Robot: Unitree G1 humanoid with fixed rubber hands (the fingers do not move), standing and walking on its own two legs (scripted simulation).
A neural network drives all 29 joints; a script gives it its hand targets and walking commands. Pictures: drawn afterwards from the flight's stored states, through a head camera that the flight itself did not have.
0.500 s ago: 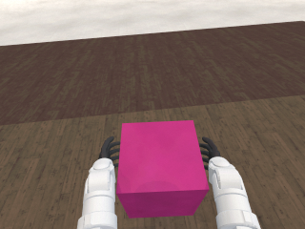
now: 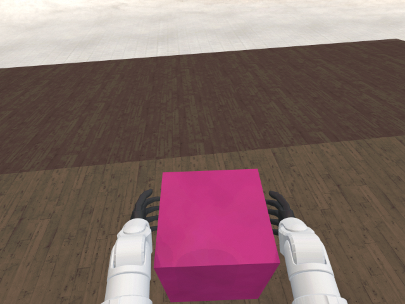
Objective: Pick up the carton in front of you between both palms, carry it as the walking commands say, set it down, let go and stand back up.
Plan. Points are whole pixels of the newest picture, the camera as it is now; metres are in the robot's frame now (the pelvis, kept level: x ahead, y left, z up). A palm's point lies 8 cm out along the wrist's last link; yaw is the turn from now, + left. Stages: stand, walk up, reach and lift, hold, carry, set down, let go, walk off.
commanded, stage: reach and lift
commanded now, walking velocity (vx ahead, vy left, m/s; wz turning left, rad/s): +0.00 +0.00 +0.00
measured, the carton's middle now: (212, 238) +0.30 +0.00 -0.05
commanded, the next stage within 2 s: hold in 0.12 s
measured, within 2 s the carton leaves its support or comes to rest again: neither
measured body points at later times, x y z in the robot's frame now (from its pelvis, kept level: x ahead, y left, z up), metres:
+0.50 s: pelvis -0.02 +0.00 +0.00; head -0.06 +0.00 +0.45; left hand +0.29 +0.15 +0.05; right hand +0.28 -0.15 +0.04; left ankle +0.00 +0.13 -0.75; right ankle +0.01 -0.13 -0.75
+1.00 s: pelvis -0.01 +0.00 +0.00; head -0.05 +0.00 +0.45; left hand +0.30 +0.15 +0.05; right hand +0.29 -0.15 +0.04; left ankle +0.00 +0.13 -0.75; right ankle +0.01 -0.13 -0.75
